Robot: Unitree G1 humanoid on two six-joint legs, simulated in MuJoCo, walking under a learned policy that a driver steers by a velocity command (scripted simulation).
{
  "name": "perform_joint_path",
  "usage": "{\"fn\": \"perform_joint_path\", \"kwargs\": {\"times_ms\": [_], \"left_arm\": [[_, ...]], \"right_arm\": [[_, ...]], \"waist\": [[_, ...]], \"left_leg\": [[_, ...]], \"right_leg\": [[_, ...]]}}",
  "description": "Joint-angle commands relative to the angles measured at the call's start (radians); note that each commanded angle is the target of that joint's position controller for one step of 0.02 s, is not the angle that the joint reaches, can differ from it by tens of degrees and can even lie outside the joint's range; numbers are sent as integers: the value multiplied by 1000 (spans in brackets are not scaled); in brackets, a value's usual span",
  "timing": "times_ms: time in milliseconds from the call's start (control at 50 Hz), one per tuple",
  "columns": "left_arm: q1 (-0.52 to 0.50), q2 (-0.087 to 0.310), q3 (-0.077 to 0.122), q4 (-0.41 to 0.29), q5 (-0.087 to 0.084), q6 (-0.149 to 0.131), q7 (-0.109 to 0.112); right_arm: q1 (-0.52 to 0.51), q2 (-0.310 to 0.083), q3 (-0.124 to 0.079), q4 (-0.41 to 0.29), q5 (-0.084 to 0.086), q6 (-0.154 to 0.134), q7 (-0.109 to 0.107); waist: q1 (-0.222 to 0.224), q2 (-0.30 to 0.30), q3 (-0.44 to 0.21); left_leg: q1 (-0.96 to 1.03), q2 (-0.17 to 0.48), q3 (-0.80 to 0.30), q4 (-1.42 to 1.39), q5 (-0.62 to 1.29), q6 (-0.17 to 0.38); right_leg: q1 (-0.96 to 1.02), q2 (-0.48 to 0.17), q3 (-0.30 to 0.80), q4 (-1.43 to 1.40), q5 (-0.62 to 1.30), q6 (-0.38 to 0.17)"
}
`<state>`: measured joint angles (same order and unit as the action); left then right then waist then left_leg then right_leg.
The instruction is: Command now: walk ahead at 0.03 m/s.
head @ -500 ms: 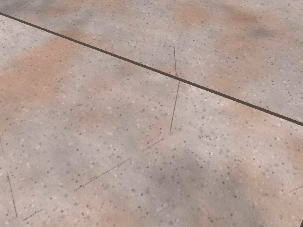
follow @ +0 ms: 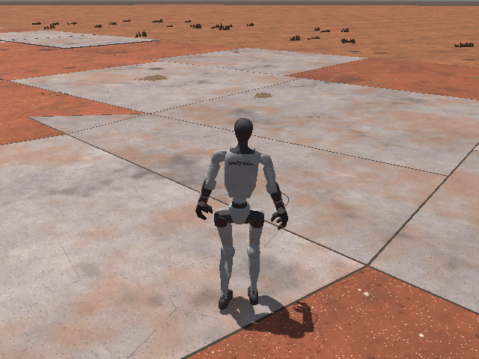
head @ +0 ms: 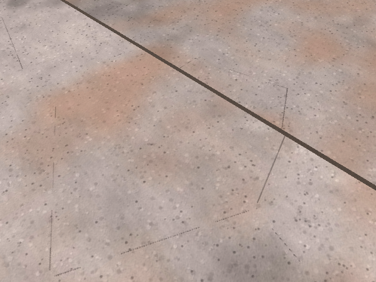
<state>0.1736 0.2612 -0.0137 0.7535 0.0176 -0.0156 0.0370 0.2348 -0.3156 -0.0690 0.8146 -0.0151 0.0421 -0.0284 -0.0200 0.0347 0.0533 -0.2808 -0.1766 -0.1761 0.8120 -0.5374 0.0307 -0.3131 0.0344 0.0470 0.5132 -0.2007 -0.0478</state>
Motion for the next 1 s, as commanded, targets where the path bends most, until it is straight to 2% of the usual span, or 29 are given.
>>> {"fn": "perform_joint_path", "kwargs": {"times_ms": [20,40,80,120,200,260,300,340,360,380,400,420,440,460,480,540,580,620,780,800,820,840,860,880,900,920,940,960,1000], "left_arm": [[-22,81,5,-37,1,-5,-8],[-17,119,19,-29,2,-1,-9],[49,178,46,-8,-4,9,-15],[98,207,68,8,-13,16,-20],[103,195,90,16,-6,30,-23],[83,193,106,17,-1,43,-29],[54,193,114,14,1,54,-36],[7,192,120,6,-5,69,-40],[3,176,117,0,-12,71,-39],[55,119,106,-6,-18,69,-38],[69,121,112,-3,-12,64,-26],[45,186,124,0,11,63,-23],[73,187,130,23,9,65,-30],[106,174,130,43,11,72,-36],[124,169,130,54,11,79,-44],[70,150,118,38,5,87,-61],[23,138,111,17,1,90,-68],[-3,130,106,2,-3,95,-74],[-29,104,89,-49,-22,91,-80],[-4,96,87,-43,-20,86,-77],[32,88,82,-29,-10,76,-69],[57,126,87,-22,9,61,-57],[45,212,92,-49,14,45,-46],[77,189,85,-23,-1,35,-36],[23,110,57,-14,3,30,-32],[-43,57,36,-11,8,27,-25],[-81,62,32,-12,13,27,-14],[-75,86,36,-4,7,26,-2],[-34,128,49,12,-7,32,2]], "right_arm": [[87,-55,-2,-1,-5,18,4],[72,-61,1,1,-4,21,7],[37,-72,4,4,6,25,3],[-4,-70,7,-4,11,25,-3],[-64,-60,15,-23,13,12,-9],[-63,-48,23,-30,15,-3,-13],[-29,-46,26,-26,17,-12,-17],[47,-41,27,-8,17,-20,-24],[67,-68,20,-3,9,-26,-31],[48,-155,3,-20,-7,-28,-40],[-73,-222,-7,-73,-13,-26,-37],[-73,-185,-2,-66,-26,-26,-29],[-122,-107,19,-78,-17,-31,-24],[-150,-75,27,-88,-11,-35,-21],[-152,-72,29,-97,-9,-39,-24],[-51,-84,25,-81,-7,-41,-26],[15,-100,16,-64,-7,-41,-25],[40,-113,7,-57,-9,-40,-22],[12,-150,-17,-59,-15,-37,8],[2,-152,-19,-56,-10,-34,10],[-4,-144,-16,-50,-1,-29,11],[31,-109,-6,-40,0,-26,14],[62,25,33,-84,-8,-23,26],[-1,-19,27,-70,-2,0,9],[8,-32,24,-53,12,12,11],[23,-29,25,-26,16,14,17],[44,-48,18,-1,12,12,21],[70,-70,8,21,0,11,24],[98,-80,-1,41,1,8,28]], "waist": [[-41,-175,-90],[-34,-226,-78],[-3,-209,-98],[17,-190,-104],[30,-187,-112],[29,-184,-121],[17,-192,-123],[-24,-183,-112],[-30,-145,-94],[6,54,-92],[21,170,-35],[29,94,-12],[68,44,3],[85,45,11],[87,73,-8],[30,86,-24],[-6,93,-37],[-21,108,-46],[-14,150,-83],[7,138,-89],[37,107,-92],[45,-4,-115],[13,-298,-149],[71,-212,-132],[28,-152,-82],[4,-147,-31],[-10,-169,-16],[-6,-193,-17],[3,-158,-53]], "left_leg": [[-10,100,35,24,23,-46],[-9,94,84,-16,44,-61],[-31,73,118,-35,38,-78],[-84,81,114,-22,36,-79],[-112,98,109,-18,46,-66],[-62,95,111,-80,70,-48],[11,87,115,-172,98,-31],[148,78,136,-379,211,-6],[228,121,98,-502,240,11],[277,340,-140,-627,95,61],[134,533,-346,-696,73,147],[13,556,-298,-655,205,206],[-11,483,-196,-627,316,192],[3,419,-92,-602,401,165],[52,384,-31,-580,464,152],[199,382,37,-520,683,169],[286,410,39,-498,743,184],[316,431,50,-484,768,191],[206,463,142,-395,829,169],[184,453,156,-359,803,151],[123,428,180,-304,739,114],[7,386,220,-201,584,52],[-226,266,309,-2,17,-33],[-115,239,188,41,-67,-33],[-78,245,148,47,-27,-32],[-64,242,125,18,35,-32],[-63,223,127,6,87,-34],[-66,199,129,32,113,-37],[-94,168,124,120,109,-46]], "right_leg": [[135,-231,285,-200,431,-130],[146,-182,260,-189,457,-109],[203,-172,284,-164,497,-113],[245,-195,344,-170,441,-136],[225,-190,408,-198,287,-157],[173,-175,437,-213,212,-152],[120,-159,454,-216,164,-133],[24,-118,446,-199,55,-81],[-66,-69,418,-168,-83,-27],[-176,35,296,24,-288,27],[-266,171,89,264,-337,51],[-196,68,91,441,-326,54],[-168,62,89,528,-273,49],[-171,59,74,593,-227,54],[-190,55,55,642,-201,63],[-257,34,16,607,-206,98],[-277,22,5,540,-223,111],[-259,10,-11,474,-247,111],[2,2,-109,158,-261,46],[58,10,-116,60,-202,32],[158,15,-105,-116,-59,16],[304,-61,17,-250,50,0],[441,-387,381,-273,351,-76],[233,-432,310,-216,529,-196],[200,-370,221,-228,500,-197],[161,-312,145,-250,421,-157],[177,-260,93,-254,401,-117],[199,-241,50,-230,510,-108],[258,-256,14,-187,639,-116]]}}
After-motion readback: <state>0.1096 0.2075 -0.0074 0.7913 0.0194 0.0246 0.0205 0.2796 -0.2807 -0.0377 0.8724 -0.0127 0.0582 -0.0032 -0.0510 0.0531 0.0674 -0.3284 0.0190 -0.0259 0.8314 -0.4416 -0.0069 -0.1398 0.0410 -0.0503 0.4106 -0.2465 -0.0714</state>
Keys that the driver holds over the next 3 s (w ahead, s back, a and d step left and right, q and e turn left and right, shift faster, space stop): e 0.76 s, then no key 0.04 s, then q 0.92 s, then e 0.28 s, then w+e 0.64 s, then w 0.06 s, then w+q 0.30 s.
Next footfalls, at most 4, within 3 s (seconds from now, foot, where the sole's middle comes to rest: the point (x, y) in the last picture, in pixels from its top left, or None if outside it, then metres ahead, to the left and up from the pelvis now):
0.38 left None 0.04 0.10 -0.77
0.84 right None -0.06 -0.09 -0.77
1.38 left None -0.02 0.10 -0.77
1.96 right None -0.02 -0.08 -0.77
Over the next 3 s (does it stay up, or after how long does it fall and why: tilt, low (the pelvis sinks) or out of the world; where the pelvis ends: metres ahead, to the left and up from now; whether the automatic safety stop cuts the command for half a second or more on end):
stays up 0.27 -0.12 0.01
